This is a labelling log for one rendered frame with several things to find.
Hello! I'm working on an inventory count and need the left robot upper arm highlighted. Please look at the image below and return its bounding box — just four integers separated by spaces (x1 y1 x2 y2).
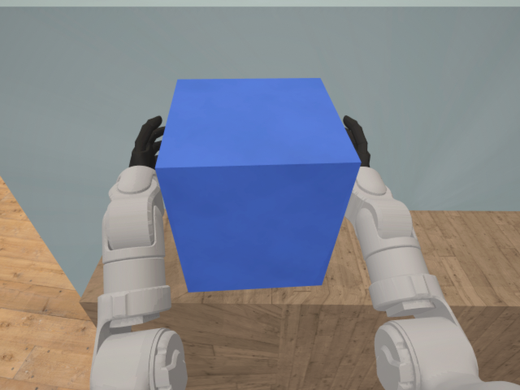
91 327 188 390

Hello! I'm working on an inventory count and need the robot left forearm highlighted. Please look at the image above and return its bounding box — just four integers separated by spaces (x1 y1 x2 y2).
89 166 171 390

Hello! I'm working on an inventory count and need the right robot hand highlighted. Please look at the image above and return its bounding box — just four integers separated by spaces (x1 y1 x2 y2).
343 115 371 167

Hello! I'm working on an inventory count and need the robot right forearm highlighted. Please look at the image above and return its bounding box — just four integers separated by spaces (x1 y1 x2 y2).
344 167 479 373

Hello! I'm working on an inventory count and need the pedestal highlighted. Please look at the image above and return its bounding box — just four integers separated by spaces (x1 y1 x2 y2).
79 209 520 390

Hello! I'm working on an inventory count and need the right robot upper arm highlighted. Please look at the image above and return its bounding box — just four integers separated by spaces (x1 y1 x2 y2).
375 317 520 390

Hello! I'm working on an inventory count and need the carton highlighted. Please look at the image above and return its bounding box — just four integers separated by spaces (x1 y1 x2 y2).
155 78 362 293

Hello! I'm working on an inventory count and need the left robot hand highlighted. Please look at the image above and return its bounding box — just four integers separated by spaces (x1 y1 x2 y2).
129 115 166 170

